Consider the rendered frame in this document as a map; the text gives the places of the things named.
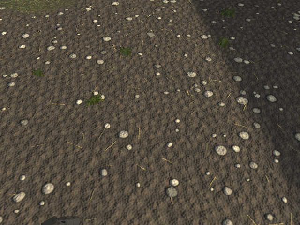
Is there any left robot hand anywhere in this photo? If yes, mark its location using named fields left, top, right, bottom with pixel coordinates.
left=41, top=216, right=81, bottom=225

